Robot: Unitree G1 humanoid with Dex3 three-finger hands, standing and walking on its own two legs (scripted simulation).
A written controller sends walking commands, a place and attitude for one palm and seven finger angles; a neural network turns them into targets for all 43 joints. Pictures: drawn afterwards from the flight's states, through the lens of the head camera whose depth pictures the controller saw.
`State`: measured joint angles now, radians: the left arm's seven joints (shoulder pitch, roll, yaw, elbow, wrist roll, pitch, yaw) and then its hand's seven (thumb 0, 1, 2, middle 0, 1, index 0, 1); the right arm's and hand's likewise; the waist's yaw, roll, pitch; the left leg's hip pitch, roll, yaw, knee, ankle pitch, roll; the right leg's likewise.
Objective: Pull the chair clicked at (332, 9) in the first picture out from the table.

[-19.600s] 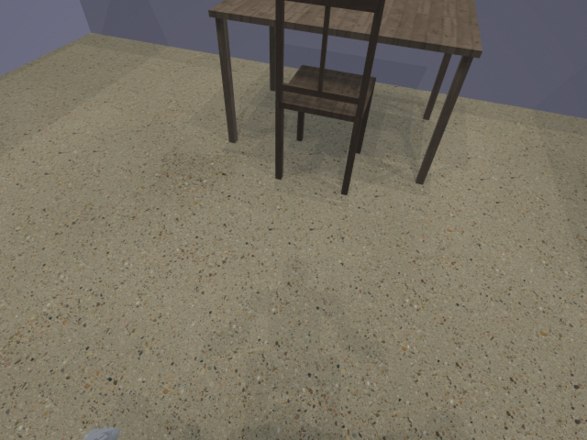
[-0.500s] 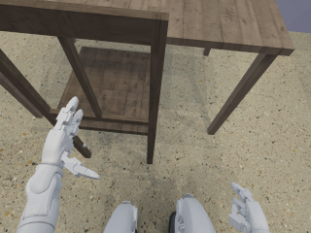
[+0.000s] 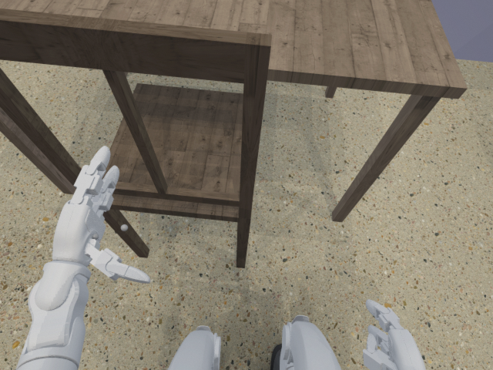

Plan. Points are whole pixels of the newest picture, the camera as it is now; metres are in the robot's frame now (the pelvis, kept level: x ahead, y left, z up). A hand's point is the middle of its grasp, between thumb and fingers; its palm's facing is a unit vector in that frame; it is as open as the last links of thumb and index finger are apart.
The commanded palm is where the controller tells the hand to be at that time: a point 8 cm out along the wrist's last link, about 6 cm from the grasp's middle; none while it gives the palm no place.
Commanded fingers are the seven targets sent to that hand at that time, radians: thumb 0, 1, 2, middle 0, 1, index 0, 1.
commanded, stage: aim the fingers beside a spindle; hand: left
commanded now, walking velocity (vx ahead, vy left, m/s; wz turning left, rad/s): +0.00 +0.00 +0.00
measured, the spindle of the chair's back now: (144, 144) +0.47 +0.20 +0.04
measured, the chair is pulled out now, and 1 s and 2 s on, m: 0.00 0.00 0.00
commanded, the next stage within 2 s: push the fingers through the gap in 1.84 s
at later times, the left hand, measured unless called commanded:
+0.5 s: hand (135, 236) +0.32 +0.19 +0.01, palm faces -0.12 -0.99 -0.03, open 16.9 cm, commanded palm +0.30 +0.24 +0.02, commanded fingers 0.00 -0.50 0.30 -0.06 -0.08 -0.06 -0.08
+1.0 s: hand (133, 222) +0.33 +0.19 +0.03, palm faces -0.06 -1.00 -0.07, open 16.9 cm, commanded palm +0.31 +0.24 +0.02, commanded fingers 0.00 -0.50 0.30 -0.06 -0.08 -0.06 -0.08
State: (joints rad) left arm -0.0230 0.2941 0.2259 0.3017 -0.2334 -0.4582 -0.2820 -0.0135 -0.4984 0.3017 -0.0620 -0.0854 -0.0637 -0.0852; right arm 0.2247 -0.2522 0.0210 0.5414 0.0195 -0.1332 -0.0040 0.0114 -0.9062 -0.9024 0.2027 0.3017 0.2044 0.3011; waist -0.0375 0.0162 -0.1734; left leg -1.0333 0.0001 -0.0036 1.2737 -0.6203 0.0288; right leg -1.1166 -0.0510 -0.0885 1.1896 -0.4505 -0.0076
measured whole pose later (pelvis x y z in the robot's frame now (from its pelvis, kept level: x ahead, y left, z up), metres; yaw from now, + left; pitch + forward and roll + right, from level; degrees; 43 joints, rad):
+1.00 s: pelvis +0.01 +0.00 +0.00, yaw +0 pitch +23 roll -2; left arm -0.05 0.27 0.21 0.31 -0.22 -0.44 -0.26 -0.01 -0.50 0.30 -0.06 -0.09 -0.06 -0.09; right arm 0.22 -0.25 0.02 0.54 0.01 -0.13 0.00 0.01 -0.91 -0.90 0.20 0.30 0.20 0.30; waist -0.04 0.02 -0.17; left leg -1.04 0.00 0.00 1.27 -0.63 0.03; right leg -1.12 -0.05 -0.08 1.19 -0.45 0.00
